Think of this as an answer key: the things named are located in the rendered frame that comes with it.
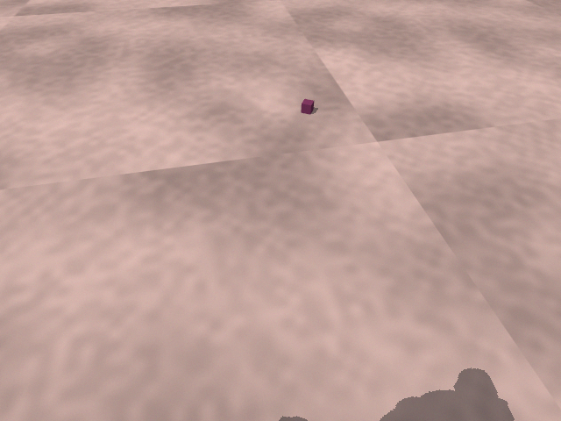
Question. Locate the cube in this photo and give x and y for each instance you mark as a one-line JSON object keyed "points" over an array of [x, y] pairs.
{"points": [[307, 106]]}

